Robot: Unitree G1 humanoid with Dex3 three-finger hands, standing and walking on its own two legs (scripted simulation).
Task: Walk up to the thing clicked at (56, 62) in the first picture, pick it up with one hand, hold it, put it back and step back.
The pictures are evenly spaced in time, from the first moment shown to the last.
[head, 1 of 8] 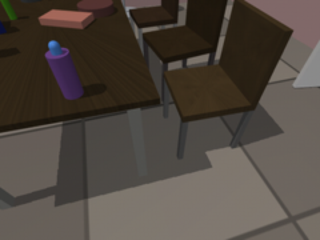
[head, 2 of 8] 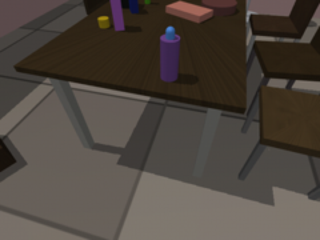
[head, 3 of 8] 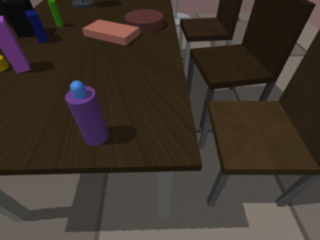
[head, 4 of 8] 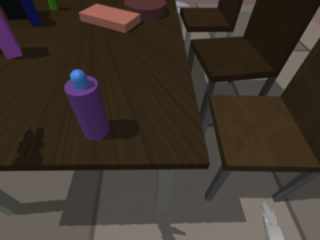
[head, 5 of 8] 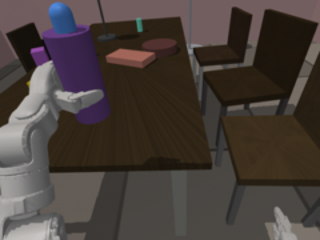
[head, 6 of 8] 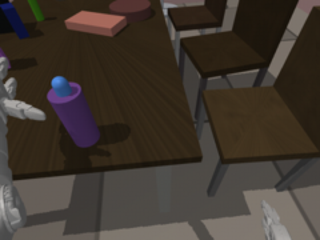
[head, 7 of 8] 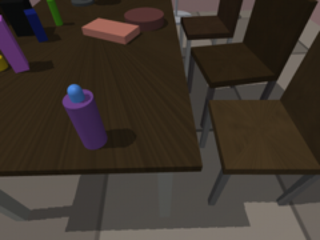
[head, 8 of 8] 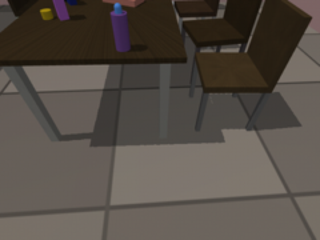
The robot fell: no
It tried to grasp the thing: yes
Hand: left
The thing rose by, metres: 0.25
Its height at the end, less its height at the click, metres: +0.00
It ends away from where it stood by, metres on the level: 0.01
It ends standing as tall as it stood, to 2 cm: yes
